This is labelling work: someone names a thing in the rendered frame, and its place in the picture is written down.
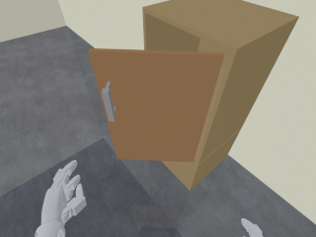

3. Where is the handle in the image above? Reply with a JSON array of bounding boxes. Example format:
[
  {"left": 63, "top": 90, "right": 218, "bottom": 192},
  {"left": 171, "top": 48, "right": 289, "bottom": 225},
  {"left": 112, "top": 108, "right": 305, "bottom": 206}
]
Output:
[{"left": 101, "top": 81, "right": 117, "bottom": 121}]

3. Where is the cupboard door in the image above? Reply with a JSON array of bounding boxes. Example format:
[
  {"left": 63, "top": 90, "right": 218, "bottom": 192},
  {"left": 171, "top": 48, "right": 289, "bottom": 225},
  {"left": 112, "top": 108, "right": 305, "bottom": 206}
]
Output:
[{"left": 88, "top": 48, "right": 224, "bottom": 162}]

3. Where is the robot right hand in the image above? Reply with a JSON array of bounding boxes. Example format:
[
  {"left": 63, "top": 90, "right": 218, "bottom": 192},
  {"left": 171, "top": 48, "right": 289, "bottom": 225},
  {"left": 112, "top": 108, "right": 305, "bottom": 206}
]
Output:
[{"left": 241, "top": 218, "right": 264, "bottom": 237}]

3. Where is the robot left forearm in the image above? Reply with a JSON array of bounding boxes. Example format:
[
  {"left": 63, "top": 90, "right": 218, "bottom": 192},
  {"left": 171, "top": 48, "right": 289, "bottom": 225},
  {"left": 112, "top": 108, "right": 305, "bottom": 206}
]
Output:
[{"left": 35, "top": 221, "right": 66, "bottom": 237}]

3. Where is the robot left hand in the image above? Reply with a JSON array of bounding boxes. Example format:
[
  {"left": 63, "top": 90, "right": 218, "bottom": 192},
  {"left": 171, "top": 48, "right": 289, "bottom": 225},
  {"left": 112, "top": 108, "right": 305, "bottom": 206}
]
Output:
[{"left": 40, "top": 160, "right": 87, "bottom": 226}]

